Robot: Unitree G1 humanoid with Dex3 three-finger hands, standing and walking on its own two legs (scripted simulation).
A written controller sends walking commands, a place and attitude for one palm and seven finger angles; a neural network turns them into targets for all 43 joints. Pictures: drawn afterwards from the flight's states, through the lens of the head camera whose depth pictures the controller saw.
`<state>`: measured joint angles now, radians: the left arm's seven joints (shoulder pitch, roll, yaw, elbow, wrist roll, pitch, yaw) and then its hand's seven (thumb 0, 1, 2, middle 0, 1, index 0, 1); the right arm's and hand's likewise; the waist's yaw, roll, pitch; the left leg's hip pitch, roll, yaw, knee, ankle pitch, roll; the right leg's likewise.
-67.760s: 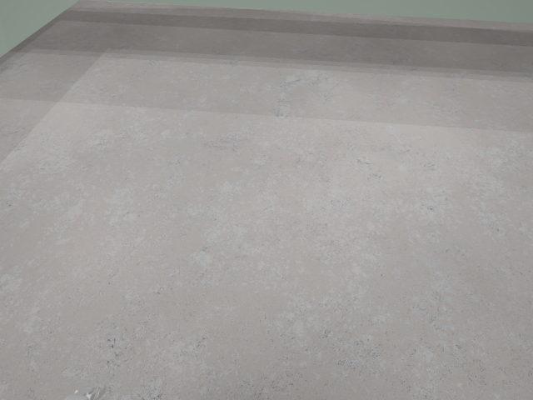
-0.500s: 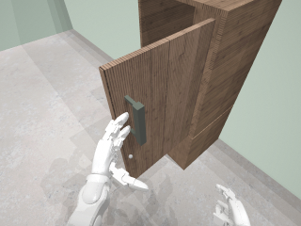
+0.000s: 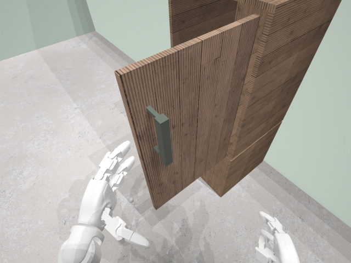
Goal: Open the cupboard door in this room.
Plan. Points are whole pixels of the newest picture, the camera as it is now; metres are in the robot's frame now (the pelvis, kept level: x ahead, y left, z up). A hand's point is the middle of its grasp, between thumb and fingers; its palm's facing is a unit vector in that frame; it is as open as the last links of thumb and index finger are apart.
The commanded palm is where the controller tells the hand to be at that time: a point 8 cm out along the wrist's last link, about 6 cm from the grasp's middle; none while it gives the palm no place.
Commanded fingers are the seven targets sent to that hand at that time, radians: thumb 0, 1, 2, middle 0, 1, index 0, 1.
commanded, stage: draw the hand back to the body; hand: left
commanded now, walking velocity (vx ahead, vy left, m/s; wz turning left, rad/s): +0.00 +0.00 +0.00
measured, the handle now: (159, 137) +0.37 +0.07 +0.11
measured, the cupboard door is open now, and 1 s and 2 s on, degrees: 90 90 90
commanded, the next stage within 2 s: step back with the hand held close in 1.50 s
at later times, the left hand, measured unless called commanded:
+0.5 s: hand (82, 201) +0.20 +0.18 +0.13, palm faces +0.06 -0.98 -0.17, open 15.9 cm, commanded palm +0.17 +0.23 +0.15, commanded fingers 0.00 -0.15 0.45 -0.16 -0.30 -0.16 -0.30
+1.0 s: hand (26, 183) +0.21 +0.26 +0.17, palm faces +0.36 -0.85 -0.38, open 10.6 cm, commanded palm +0.16 +0.31 +0.19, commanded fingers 0.00 0.73 0.82 -0.19 -0.30 -0.19 -0.30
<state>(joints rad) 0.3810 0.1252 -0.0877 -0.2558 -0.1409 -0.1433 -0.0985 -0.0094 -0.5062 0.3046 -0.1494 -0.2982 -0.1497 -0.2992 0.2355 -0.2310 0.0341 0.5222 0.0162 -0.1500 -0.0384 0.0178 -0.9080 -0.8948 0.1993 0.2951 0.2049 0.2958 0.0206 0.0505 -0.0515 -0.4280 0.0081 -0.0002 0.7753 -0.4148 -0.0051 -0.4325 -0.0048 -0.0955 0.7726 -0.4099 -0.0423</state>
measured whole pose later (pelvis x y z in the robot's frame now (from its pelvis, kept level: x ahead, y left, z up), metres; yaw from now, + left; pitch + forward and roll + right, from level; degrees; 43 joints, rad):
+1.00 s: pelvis +0.01 +0.03 +0.03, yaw -2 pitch -5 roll -1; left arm 0.47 0.31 0.25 -0.37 -0.03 -0.11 0.12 0.00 0.38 0.69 -0.19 -0.30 -0.19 -0.30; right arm 0.19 -0.22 0.03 0.65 -0.01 -0.13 -0.07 0.02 -0.91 -0.89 0.20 0.30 0.21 0.30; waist 0.06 0.06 0.04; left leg -0.07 -0.01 0.04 0.41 -0.26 0.03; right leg -0.08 0.00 -0.05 0.38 -0.23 -0.01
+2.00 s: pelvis -0.03 +0.03 +0.03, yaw -3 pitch +0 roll -1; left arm 0.57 0.41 0.39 -0.47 -0.04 -0.15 0.12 0.02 0.88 0.90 -0.21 -0.30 -0.21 -0.30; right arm 0.16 -0.25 -0.02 0.57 0.01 -0.03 -0.08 0.02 -0.91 -0.89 0.20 0.30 0.21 0.30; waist 0.00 0.02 0.05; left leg -0.26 0.00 0.07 0.50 -0.24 0.04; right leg -0.27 0.00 -0.03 0.45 -0.18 0.00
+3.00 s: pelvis -0.22 +0.03 +0.02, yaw -5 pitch +0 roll -1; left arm 0.57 0.49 0.45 -0.51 -0.06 -0.19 0.12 0.02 0.88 0.90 -0.21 -0.30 -0.21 -0.30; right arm 0.16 -0.19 0.01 0.60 -0.01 -0.12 -0.07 0.02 -0.91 -0.89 0.20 0.30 0.21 0.30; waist -0.02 -0.05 0.01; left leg -0.42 -0.02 0.03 0.44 -0.03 0.04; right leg -0.19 0.05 0.00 0.59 -0.48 -0.01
